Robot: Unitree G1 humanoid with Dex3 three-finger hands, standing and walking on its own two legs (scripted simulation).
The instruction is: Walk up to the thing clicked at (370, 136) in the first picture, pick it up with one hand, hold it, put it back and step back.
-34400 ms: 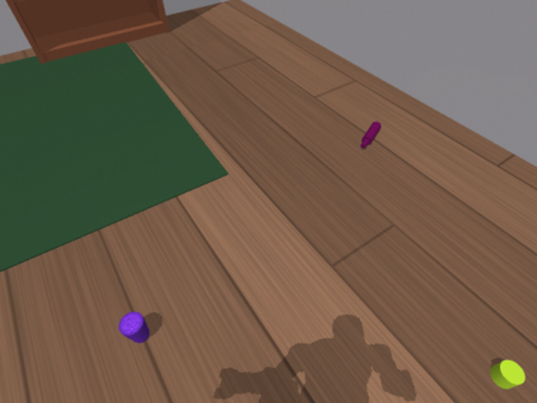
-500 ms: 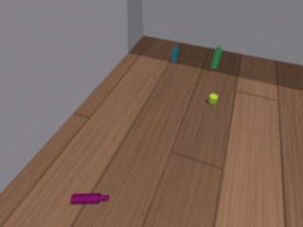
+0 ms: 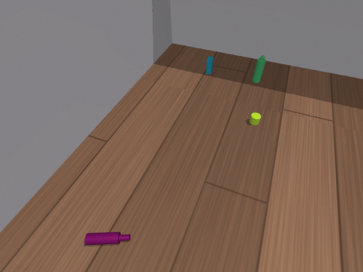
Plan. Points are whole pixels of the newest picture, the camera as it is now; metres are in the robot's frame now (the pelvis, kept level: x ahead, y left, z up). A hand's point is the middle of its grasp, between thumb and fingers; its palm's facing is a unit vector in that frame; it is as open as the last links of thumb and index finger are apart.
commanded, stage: stand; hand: left
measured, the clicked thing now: (108, 238) +0.42 +0.42 -0.76
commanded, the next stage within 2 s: walk up in 0.46 s
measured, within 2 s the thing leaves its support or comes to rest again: neither
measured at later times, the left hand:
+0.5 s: hand out of the picture +0.07 +0.26 -0.15, palm faces -0.01 -0.93 -0.36, open 7.4 cm
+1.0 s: hand out of the picture +0.00 +0.48 -0.17, palm faces +0.03 -0.85 -0.53, open 7.4 cm
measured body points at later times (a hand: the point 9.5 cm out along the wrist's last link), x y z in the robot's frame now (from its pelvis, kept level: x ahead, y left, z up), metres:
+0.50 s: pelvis +0.00 +0.00 +0.00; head +0.01 +0.00 +0.45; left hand +0.07 +0.31 -0.13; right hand +0.07 -0.30 -0.14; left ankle -0.03 +0.13 -0.75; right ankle +0.00 -0.12 -0.75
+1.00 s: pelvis -0.04 +0.16 -0.03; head +0.01 +0.16 +0.42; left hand -0.01 +0.52 -0.13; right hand +0.06 -0.15 -0.14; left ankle -0.02 +0.28 -0.75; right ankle -0.04 +0.02 -0.70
